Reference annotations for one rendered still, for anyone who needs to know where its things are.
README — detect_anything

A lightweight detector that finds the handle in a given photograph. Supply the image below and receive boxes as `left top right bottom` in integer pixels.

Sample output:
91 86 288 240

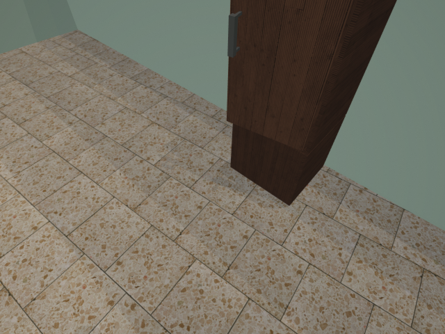
227 11 242 58

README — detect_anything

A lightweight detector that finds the cupboard door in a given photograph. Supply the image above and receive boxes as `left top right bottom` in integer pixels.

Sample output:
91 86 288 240
227 0 354 151

